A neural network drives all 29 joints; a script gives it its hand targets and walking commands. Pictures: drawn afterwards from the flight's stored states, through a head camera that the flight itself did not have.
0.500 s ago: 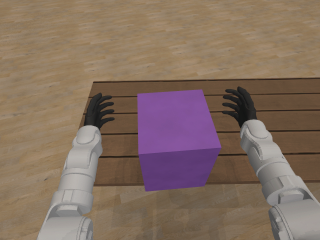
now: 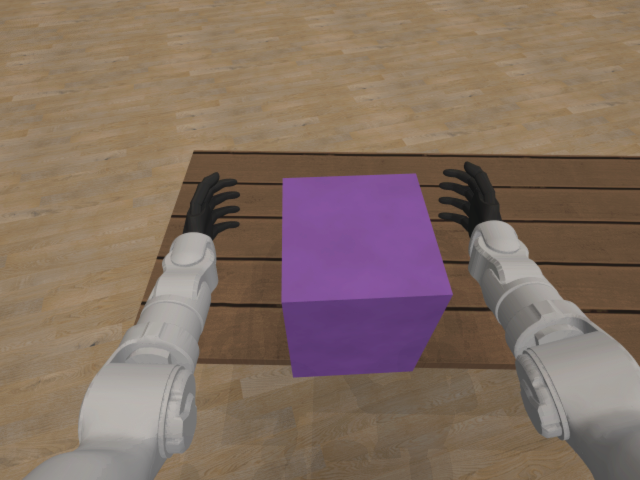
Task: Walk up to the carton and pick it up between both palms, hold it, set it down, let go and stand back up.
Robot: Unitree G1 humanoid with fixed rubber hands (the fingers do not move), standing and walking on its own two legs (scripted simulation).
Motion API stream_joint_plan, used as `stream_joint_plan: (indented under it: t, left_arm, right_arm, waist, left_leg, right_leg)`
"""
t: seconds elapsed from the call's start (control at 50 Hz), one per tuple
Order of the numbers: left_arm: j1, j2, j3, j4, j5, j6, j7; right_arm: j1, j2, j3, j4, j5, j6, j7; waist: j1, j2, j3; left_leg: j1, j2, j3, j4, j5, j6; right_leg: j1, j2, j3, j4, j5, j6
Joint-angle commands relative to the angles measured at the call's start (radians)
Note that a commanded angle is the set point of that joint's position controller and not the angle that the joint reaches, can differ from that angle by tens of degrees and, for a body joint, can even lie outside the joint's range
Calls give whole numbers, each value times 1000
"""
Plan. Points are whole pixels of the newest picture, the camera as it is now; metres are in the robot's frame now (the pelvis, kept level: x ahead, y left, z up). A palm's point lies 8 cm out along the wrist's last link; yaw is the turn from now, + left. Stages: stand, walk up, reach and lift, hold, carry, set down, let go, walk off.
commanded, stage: reach and lift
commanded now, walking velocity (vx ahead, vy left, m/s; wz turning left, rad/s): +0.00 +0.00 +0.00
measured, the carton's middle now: (351, 280) +0.42 -0.01 -0.05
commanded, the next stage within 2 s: none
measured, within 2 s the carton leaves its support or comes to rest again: neither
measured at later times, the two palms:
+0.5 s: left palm (227, 279) +0.40 +0.18 -0.03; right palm (475, 276) +0.41 -0.20 -0.02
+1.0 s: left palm (250, 282) +0.40 +0.14 -0.03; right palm (443, 281) +0.40 -0.15 -0.03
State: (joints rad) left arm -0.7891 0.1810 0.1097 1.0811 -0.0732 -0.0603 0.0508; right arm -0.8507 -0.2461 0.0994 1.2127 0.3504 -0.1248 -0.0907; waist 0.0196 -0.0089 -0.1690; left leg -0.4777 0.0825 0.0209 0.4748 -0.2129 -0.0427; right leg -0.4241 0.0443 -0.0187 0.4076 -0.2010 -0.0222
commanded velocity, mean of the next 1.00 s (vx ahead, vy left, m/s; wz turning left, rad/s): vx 0.00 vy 0.00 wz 0.00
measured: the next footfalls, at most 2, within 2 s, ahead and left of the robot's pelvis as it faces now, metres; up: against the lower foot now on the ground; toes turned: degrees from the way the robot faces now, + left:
none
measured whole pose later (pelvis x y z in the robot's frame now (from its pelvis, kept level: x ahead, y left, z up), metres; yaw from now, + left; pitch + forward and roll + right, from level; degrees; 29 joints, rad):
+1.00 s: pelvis -0.03 +0.00 -0.05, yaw -1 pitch +27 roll -1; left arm -0.90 0.07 0.24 1.37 0.00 -0.47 0.13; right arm -0.91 -0.07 -0.21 1.34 0.01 -0.42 -0.14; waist -0.01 0.02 -0.26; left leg -1.01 0.07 -0.01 0.85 -0.31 -0.04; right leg -0.98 0.04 -0.02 0.82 -0.32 -0.02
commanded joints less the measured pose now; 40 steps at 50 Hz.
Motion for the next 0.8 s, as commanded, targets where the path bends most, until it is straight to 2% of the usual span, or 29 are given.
stream_joint_plan:
  t: [0.0,0.1,0.18,0.3,0.4,0.5,0.58,0.68,0.78]
  left_arm:
    - [-428,104,-1,-23,-5,-215,3]
    - [-530,102,-55,-5,-84,-340,37]
    - [-554,102,-89,35,-131,-399,53]
    - [-511,106,-103,221,-153,-441,41]
    - [-506,126,-99,288,-164,-461,30]
    - [-529,137,-89,239,-169,-473,23]
    - [-555,121,-82,177,-163,-476,25]
    - [-580,71,-68,137,-133,-475,27]
    - [-594,-8,-30,133,-58,-475,31]
  right_arm:
    - [-354,-129,-46,-70,-29,-168,13]
    - [-423,-156,-86,-102,-45,-262,19]
    - [-447,-163,-87,-93,-53,-300,27]
    - [-449,-150,-32,54,-20,-329,39]
    - [-478,-140,17,81,22,-351,42]
    - [-502,-124,26,21,26,-357,40]
    - [-512,-101,0,-20,0,-349,33]
    - [-516,-43,-56,-29,-71,-336,17]
    - [-517,51,-138,-19,-179,-331,-5]
  waist:
    - [-14,46,-501]
    - [-39,86,-687]
    - [-44,91,-821]
    - [-24,40,-790]
    - [-2,-14,-783]
    - [4,-36,-831]
    - [-6,-21,-883]
    - [-25,1,-896]
    - [-40,23,-869]
  left_leg:
    - [291,-72,12,84,453,-33]
    - [290,-61,3,174,467,-61]
    - [272,-58,1,250,488,-75]
    - [130,-58,6,310,439,-65]
    - [-1,-66,16,335,393,-43]
    - [-103,-78,28,347,342,-29]
    - [-128,-84,32,361,323,-29]
    - [-121,-87,33,377,296,-34]
    - [-107,-86,33,380,283,-40]
  right_leg:
    - [39,4,-17,20,409,57]
    - [-124,10,-38,85,362,39]
    - [-219,19,-51,150,360,34]
    - [-266,18,-47,226,321,46]
    - [-231,12,-29,281,324,64]
    - [-185,5,-11,319,330,76]
    - [-188,4,-2,335,318,72]
    - [-218,4,-4,337,271,63]
    - [-219,4,-9,329,234,56]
